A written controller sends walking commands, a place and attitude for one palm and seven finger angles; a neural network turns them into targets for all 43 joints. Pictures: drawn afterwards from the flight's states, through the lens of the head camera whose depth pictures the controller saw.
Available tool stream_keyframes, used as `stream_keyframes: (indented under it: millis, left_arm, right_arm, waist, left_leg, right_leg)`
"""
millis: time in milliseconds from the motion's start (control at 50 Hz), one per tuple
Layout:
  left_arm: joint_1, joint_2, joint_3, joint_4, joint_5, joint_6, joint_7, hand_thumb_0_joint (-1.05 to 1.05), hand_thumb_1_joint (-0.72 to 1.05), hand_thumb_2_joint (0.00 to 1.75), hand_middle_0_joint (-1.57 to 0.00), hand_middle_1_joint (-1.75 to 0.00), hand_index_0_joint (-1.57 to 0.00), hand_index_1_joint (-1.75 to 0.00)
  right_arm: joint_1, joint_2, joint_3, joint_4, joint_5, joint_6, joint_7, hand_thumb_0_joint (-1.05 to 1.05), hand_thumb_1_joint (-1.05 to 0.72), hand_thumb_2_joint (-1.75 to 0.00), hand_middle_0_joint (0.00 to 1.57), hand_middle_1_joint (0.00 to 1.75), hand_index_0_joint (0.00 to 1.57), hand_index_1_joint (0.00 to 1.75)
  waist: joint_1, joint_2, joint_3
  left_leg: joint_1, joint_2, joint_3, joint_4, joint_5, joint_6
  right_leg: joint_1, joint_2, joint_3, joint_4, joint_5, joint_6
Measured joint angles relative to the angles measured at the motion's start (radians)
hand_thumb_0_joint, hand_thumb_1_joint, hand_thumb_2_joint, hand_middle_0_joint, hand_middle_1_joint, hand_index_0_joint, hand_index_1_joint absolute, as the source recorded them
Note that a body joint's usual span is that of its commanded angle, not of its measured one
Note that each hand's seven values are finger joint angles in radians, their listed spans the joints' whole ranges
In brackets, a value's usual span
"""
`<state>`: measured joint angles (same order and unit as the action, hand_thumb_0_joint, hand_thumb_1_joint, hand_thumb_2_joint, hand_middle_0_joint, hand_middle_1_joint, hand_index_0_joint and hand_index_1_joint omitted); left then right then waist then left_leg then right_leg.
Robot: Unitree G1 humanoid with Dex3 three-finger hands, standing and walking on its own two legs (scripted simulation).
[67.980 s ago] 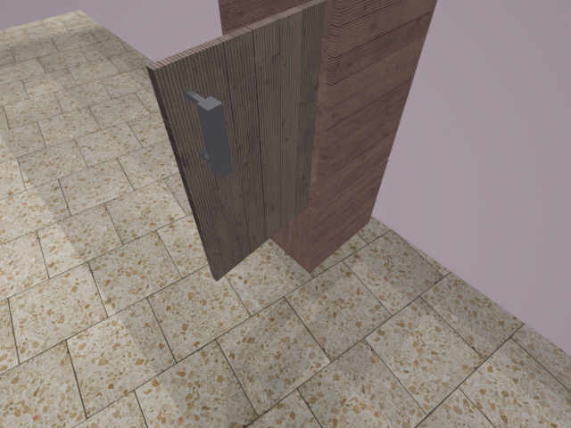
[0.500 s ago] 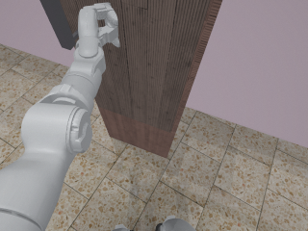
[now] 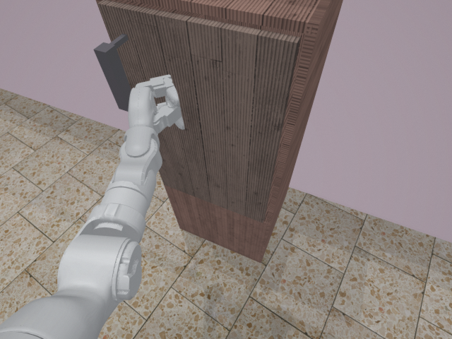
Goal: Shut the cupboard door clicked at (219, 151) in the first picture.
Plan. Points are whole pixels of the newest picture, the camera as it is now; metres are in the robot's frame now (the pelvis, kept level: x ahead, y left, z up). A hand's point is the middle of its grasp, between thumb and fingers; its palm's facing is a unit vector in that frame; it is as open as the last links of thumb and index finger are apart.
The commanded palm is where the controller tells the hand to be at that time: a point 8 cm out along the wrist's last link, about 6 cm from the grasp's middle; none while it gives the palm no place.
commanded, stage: pull the fist back off the door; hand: left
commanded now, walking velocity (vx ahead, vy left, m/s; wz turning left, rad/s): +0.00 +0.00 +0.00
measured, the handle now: (124, 73) +0.60 +0.18 +0.15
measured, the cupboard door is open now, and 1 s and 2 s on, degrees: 0 0 0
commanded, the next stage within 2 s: draw the hand back to the body in 0.04 s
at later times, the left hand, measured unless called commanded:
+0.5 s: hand (131, 147) +0.39 +0.13 +0.15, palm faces +0.03 -1.00 +0.00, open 3.1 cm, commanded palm +0.35 +0.17 +0.16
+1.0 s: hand (44, 227) +0.26 +0.21 +0.16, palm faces +0.21 -0.95 -0.24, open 3.6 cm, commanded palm +0.21 +0.27 +0.18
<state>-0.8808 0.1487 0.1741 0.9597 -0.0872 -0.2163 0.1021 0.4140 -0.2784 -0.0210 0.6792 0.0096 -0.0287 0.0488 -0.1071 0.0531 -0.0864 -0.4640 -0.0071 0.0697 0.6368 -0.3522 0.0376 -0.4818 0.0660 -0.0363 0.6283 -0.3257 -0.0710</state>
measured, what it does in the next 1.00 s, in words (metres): stands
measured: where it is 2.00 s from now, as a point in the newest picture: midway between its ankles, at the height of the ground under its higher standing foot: outside the picture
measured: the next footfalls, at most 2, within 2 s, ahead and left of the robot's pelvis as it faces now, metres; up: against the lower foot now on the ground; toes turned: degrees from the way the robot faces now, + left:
none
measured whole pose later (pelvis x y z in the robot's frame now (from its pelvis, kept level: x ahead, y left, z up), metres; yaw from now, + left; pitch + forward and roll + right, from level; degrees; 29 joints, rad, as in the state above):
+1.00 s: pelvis -0.01 +0.02 +0.02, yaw +2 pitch -4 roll -1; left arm 0.08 0.27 0.08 -0.12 -0.08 -0.04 0.05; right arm 0.16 -0.22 0.05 0.59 0.03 0.02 -0.04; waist 0.04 0.07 0.01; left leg -0.09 -0.05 0.04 0.40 -0.24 0.07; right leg -0.09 0.03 -0.05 0.38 -0.23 -0.04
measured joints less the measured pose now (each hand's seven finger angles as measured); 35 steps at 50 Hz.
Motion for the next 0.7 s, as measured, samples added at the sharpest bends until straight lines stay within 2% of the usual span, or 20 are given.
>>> stream_keyframes:
  millis: [80,140,200,280,380,480,580,680,700]
  left_arm:
    - [0.027,-0.026,-0.035,-0.033,-0.013,0.048,-0.002,0.02,0.9,0.9,-1.3,-1.5,-1.3,-1.5]
    - [0.002,-0.036,-0.055,-0.007,-0.018,0.068,0.002,0.02,0.9,0.9,-1.3,-1.5,-1.3,-1.5]
    - [-0.038,-0.038,-0.056,0.035,-0.021,0.066,0.003,0.02,0.9,0.9,-1.3,-1.5,-1.3,-1.5]
    - [-0.022,-0.023,-0.015,0.027,-0.017,0.04,-0.023,0.02,0.9,0.9,-1.3,-1.5,-1.3,-1.5]
    - [0.146,0.009,0.004,-0.137,-0.035,0.052,-0.082,0.01,0.9,0.9,-1.3,-1.5,-1.3,-1.5]
    - [0.339,0.029,-0.017,-0.356,-0.079,0.131,-0.132,0.01,0.9,0.9,-1.3,-1.5,-1.3,-1.5]
    - [0.479,0.039,-0.057,-0.56,-0.107,0.195,-0.158,0.02,0.9,0.9,-1.3,-1.5,-1.3,-1.5]
    - [0.559,0.052,-0.071,-0.682,-0.124,0.268,-0.18,0.02,0.9,0.9,-1.27,-1.47,-1.28,-1.48]
    - [0.58,0.059,-0.081,-0.711,-0.106,0.27,-0.167,0.02,0.9,0.9,-1.26,-1.46,-1.26,-1.46]
  right_arm:
    - [-0.066,0.006,0.008,-0.013,0.013,0.001,-0.011,0.01,-0.9,-0.9,0.2,0.29,0.19,0.3]
    - [-0.117,0.012,0.018,-0.023,0.018,-0.004,-0.02,0.0,-0.9,-0.9,0.2,0.29,0.19,0.3]
    - [-0.156,0.018,0.029,-0.031,0.019,-0.012,-0.026,0.0,-0.9,-0.9,0.2,0.29,0.19,0.3]
    - [-0.167,0.025,0.041,-0.048,0.021,-0.012,-0.026,0.0,-0.9,-0.9,0.2,0.29,0.19,0.3]
    - [-0.126,0.025,0.042,-0.069,0.036,0.01,-0.023,0.0,-0.9,-0.9,0.2,0.29,0.2,0.3]
    - [-0.1,0.017,0.041,-0.065,0.055,0.03,-0.043,0.01,-0.9,-0.9,0.2,0.29,0.2,0.3]
    - [-0.119,0.01,0.041,-0.052,0.064,0.018,-0.074,0.01,-0.9,-0.9,0.2,0.29,0.19,0.3]
    - [-0.175,0.008,0.054,-0.058,0.069,0.005,-0.094,0.01,-0.9,-0.9,0.2,0.29,0.19,0.3]
    - [-0.19,0.01,0.055,-0.062,0.064,0.002,-0.095,0.01,-0.9,-0.9,0.2,0.29,0.19,0.3]
  waist:
    - [0.022,-0.003,0.003]
    - [0.031,-0.009,0.012]
    - [0.033,-0.017,0.019]
    - [0.037,-0.022,0.008]
    - [0.053,-0.011,-0.003]
    - [0.075,-0.005,0.016]
    - [0.098,-0.001,0.036]
    - [0.11,0.002,0.038]
    - [0.11,0.003,0.042]
  left_leg:
    - [0.039,-0.005,-0.013,-0.016,0.008,-0.002]
    - [0.049,-0.01,-0.025,-0.019,0.015,-0.003]
    - [0.045,-0.014,-0.032,-0.018,0.023,-0.004]
    - [0.047,-0.014,-0.02,-0.026,0.029,-0.004]
    - [0.09,-0.01,-0.002,-0.05,0.031,-0.003]
    - [0.151,-0.008,-0.004,-0.074,0.036,0.0]
    - [0.201,-0.013,-0.015,-0.093,0.046,0.005]
    - [0.239,-0.023,-0.023,-0.111,0.057,0.012]
    - [0.249,-0.025,-0.024,-0.118,0.06,0.013]
  right_leg:
    - [0.043,-0.004,-0.012,-0.016,0.002,-0.001]
    - [0.058,-0.01,-0.024,-0.019,0.005,-0.002]
    - [0.056,-0.014,-0.031,-0.017,0.008,-0.004]
    - [0.048,-0.014,-0.02,-0.013,0.013,-0.005]
    - [0.081,-0.008,0.0,-0.028,0.017,-0.002]
    - [0.148,-0.005,0.0,-0.063,0.028,0.002]
    - [0.209,-0.009,-0.01,-0.096,0.041,0.006]
    - [0.252,-0.018,-0.017,-0.117,0.05,0.013]
    - [0.261,-0.02,-0.017,-0.123,0.053,0.015]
